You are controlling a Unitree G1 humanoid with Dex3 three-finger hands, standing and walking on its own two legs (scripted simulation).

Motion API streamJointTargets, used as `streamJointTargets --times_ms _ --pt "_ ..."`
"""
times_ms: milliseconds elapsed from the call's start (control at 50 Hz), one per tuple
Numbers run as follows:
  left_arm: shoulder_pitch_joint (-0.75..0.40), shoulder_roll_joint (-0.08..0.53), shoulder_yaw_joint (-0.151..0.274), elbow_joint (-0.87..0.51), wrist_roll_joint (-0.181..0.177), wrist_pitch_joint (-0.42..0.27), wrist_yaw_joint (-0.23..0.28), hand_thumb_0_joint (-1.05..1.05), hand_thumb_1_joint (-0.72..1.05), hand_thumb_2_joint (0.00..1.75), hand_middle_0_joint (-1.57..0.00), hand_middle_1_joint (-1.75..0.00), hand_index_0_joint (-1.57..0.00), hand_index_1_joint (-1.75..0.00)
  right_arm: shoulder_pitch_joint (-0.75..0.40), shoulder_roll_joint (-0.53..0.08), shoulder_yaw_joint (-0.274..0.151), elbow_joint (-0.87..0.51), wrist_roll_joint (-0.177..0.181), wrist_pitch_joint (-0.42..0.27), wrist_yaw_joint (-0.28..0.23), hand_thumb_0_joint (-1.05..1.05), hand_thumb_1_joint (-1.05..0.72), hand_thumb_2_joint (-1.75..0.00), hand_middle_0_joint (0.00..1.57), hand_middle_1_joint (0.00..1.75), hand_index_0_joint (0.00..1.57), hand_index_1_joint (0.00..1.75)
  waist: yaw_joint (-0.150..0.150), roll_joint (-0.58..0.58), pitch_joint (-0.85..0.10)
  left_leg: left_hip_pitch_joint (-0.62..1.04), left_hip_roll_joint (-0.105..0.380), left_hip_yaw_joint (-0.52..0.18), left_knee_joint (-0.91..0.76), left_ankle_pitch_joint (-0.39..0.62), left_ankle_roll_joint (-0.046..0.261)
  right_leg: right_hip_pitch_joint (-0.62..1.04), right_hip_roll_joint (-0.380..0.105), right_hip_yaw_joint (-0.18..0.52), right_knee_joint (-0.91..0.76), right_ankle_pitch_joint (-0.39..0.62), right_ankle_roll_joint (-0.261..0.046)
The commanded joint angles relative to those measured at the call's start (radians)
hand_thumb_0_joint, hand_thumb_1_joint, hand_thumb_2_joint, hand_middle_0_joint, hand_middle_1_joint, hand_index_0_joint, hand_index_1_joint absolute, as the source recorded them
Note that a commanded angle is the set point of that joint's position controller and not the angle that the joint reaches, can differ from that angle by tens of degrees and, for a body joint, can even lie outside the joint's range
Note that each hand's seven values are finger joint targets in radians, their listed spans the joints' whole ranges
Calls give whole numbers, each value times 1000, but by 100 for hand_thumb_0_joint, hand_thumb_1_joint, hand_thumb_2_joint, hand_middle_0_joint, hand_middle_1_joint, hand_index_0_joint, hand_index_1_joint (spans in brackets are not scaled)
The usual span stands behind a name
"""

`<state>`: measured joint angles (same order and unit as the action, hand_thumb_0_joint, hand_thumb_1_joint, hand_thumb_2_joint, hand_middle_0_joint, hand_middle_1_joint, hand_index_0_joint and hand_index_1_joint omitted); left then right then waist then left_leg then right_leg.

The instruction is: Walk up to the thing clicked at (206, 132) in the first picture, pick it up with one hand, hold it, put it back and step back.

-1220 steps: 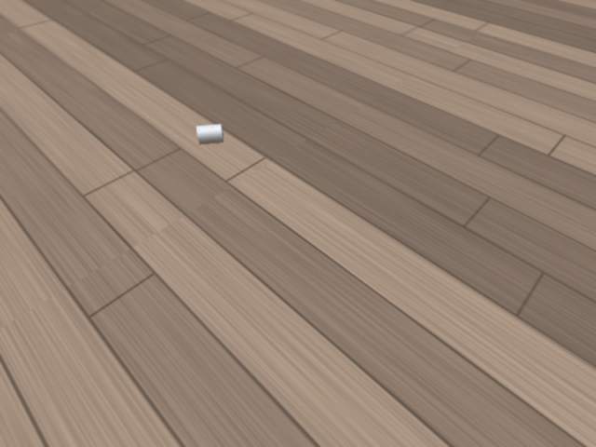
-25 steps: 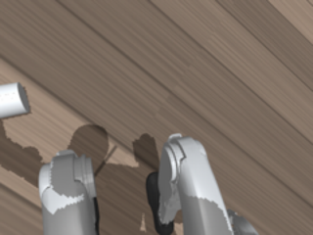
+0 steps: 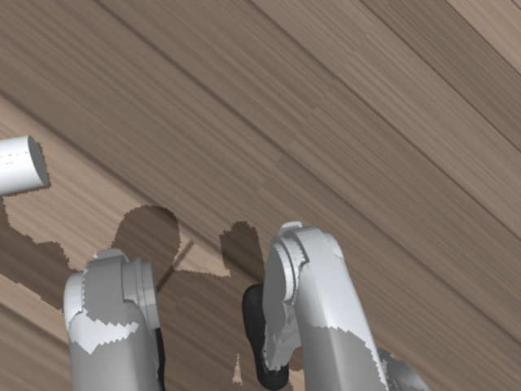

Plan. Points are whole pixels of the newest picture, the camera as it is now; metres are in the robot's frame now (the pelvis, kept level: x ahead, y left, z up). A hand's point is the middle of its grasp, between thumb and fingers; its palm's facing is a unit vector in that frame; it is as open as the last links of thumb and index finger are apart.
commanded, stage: approach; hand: left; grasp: from above
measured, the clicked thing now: out of the picture +0.46 +0.37 -0.28
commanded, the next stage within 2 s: close in in 0.70 s
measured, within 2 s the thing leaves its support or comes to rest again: neither
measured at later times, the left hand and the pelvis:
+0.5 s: hand out of the picture +0.49 +0.33 -0.15, palm faces -0.39 -0.10 -0.92, open 14.2 cm; pelvis +0.00 +0.00 +0.01, yaw +0 degrees
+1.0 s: hand out of the picture +0.44 +0.38 -0.18, palm faces -0.45 -0.14 -0.88, open 14.3 cm; pelvis +0.00 +0.00 +0.00, yaw -1 degrees
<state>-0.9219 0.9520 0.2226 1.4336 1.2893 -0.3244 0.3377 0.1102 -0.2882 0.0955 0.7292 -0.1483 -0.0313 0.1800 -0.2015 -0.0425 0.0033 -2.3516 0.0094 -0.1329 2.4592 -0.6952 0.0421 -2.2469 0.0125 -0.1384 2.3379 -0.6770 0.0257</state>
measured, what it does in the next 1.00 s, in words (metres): stands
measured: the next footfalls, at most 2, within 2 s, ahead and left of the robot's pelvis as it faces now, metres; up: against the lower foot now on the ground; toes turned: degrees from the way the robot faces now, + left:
none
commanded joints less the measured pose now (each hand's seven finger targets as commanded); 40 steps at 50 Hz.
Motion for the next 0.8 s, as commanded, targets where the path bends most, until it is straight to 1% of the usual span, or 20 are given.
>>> streamJointTargets --times_ms 0,20,40,80,160,180,220,240,340,360,400,420,480,580,600,680,700,720,760,780 --pt "-234 303 38 -164 -31 3 40 0 -55 102 -10 -104 -9 -105 208 -268 -95 -8 0 -4 -11 0 -90 -90 20 30 20 30 19 404 -714 622 -7 25 -292 236 -20 267 32 -43 -190 224 -61" --pt "-222 280 25 -153 -29 7 36 0 -61 109 -9 -101 -6 -105 208 -267 -95 -5 0 -3 -11 0 -91 -90 20 30 20 30 14 395 -700 624 -5 27 -288 248 -19 264 32 -44 -195 232 -58" --pt "-246 285 27 -185 -34 6 38 0 -59 103 -7 -105 -6 -105 210 -268 -98 -9 2 -1 -11 0 -90 -90 20 30 20 30 9 405 -704 612 -6 28 -290 243 -18 268 31 -43 -196 233 -58" --pt "-267 262 7 -202 -34 7 34 0 -60 103 -7 -105 -6 -106 209 -264 -101 -6 5 1 -11 0 -90 -90 20 30 20 30 6 419 -715 625 -5 26 -302 232 -20 257 31 -42 -197 224 -61" --pt "-365 181 -65 -212 -33 13 39 0 -60 104 -6 -105 -5 -106 243 -264 -105 2 4 -6 -11 0 -90 -90 20 30 20 30 -54 396 -683 617 3 12 -304 195 -20 229 31 -48 -215 214 -60" --pt "-401 180 -67 -233 -33 13 47 0 -60 104 -7 -105 -6 -106 250 -266 -105 2 5 -7 -13 0 -90 -90 20 30 20 30 -58 399 -700 616 2 18 -302 201 -19 241 31 -48 -222 221 -57" --pt "-417 127 -110 -161 -33 24 53 0 -60 103 -7 -106 -6 -106 258 -262 -95 8 4 -14 -15 0 -90 -90 20 30 20 30 -84 378 -654 591 3 19 -302 175 -19 222 35 -48 -230 208 -60" --pt "-445 137 -106 -172 -31 27 63 0 -60 105 -7 -105 -6 -106 263 -264 -92 13 3 -14 -19 0 -90 -90 20 30 20 30 -78 383 -678 597 1 24 -302 178 -19 237 36 -46 -238 214 -60" --pt "-483 196 -88 -19 6 85 100 0 -60 104 -8 -105 -6 -106 270 -273 -62 -8 0 -25 -27 0 -90 -90 20 30 20 30 -92 409 -653 595 -2 21 -306 215 -24 224 30 -49 -210 239 -64" --pt "-481 216 -75 -7 16 98 105 0 -60 105 -8 -104 -7 -106 266 -275 -54 -14 -1 -26 -29 0 -90 -90 20 30 20 30 -85 419 -659 600 -3 26 -302 230 -24 235 29 -47 -207 252 -64" --pt "-476 256 -57 16 13 123 120 0 -61 105 -9 -103 -7 -105 253 -276 -38 -33 1 -25 -31 0 -90 -90 20 30 20 30 -75 425 -685 575 -7 47 -298 232 -17 282 35 -39 -220 264 -65" --pt "-458 267 -47 43 11 138 121 0 -61 105 -9 -102 -7 -104 257 -278 -34 -44 4 -28 -31 0 -90 -90 20 30 20 30 -77 408 -684 557 -10 55 -294 233 -12 304 35 -34 -224 267 -64" --pt "-409 312 -27 37 -12 171 110 0 -59 104 -10 -101 -8 -103 238 -282 -22 -63 16 -30 -34 0 -90 -90 20 30 20 30 -51 389 -712 526 -11 73 -289 234 -2 359 39 -19 -234 270 -61" --pt "-303 352 -17 7 -71 189 45 0 -58 101 -8 -104 -8 -104 219 -278 -19 -82 33 -24 -42 0 -90 -89 20 30 20 30 -30 291 -720 428 -10 85 -266 193 18 453 48 3 -254 237 -47" --pt "-298 366 -11 -24 -82 185 28 0 -58 101 -8 -104 -7 -105 224 -281 -21 -84 34 -24 -41 0 -90 -89 20 30 20 30 -35 281 -702 408 -10 88 -261 189 23 470 46 9 -262 235 -42" --pt "-263 327 -15 -53 -117 144 -27 0 -57 101 -7 -106 -7 -106 237 -280 -20 -62 27 -17 -47 0 -90 -89 20 30 20 30 -55 237 -657 381 -5 72 -252 159 17 455 48 -5 -258 197 -44" --pt "-286 314 -24 -71 -118 121 -33 0 -58 102 -7 -106 -7 -106 238 -283 -24 -56 25 -14 -48 0 -90 -89 20 30 20 30 -66 251 -639 377 -3 66 -245 153 10 432 47 -12 -256 184 -52" --pt "-303 312 -21 -110 -119 96 -38 0 -59 103 -8 -106 -7 -106 246 -277 -25 -47 20 -14 -48 0 -90 -89 20 30 20 30 -63 272 -662 409 -3 60 -253 155 4 437 47 -19 -251 185 -52" --pt "-355 298 -31 -160 -109 52 -46 0 -59 104 -8 -105 -7 -106 258 -287 -36 -32 10 -15 -48 0 -90 -89 20 30 20 30 -77 323 -645 461 -1 48 -244 165 -11 372 44 -37 -245 181 -62" --pt "-356 310 -21 -167 -92 32 -44 0 -60 106 -8 -105 -6 -107 243 -295 -41 -59 4 -17 -48 0 -90 -90 20 30 20 30 -84 339 -648 480 1 38 -245 158 -16 358 44 -44 -240 169 -65"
